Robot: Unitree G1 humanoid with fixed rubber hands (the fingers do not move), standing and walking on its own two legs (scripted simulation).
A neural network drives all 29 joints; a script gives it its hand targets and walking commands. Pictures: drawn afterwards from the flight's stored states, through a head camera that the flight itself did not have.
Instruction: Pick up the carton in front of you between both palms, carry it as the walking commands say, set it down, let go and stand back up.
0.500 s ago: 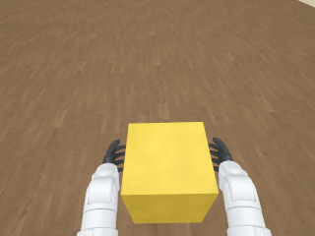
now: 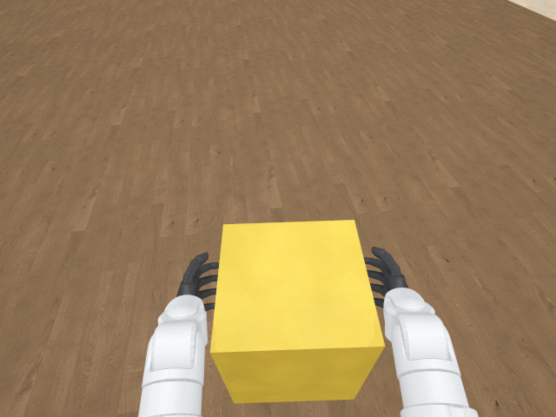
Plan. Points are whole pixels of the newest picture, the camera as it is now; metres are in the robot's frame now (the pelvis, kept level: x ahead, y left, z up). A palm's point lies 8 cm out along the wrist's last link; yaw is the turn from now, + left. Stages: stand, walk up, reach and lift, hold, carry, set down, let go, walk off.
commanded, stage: hold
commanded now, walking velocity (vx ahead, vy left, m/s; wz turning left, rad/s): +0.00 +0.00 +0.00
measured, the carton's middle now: (291, 315) +0.30 +0.01 -0.05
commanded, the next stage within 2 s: set down in 0.20 s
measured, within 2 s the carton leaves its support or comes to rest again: neither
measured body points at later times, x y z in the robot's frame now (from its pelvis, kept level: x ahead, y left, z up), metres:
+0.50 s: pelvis -0.03 +0.03 -0.02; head -0.04 +0.04 +0.43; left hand +0.33 +0.15 +0.02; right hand +0.30 -0.15 +0.02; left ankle +0.05 +0.13 -0.74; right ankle -0.01 -0.10 -0.74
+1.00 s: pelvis -0.04 +0.01 -0.11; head +0.19 +0.01 +0.27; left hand +0.38 +0.16 -0.20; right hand +0.38 -0.15 -0.19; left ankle +0.05 +0.13 -0.74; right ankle -0.01 -0.10 -0.74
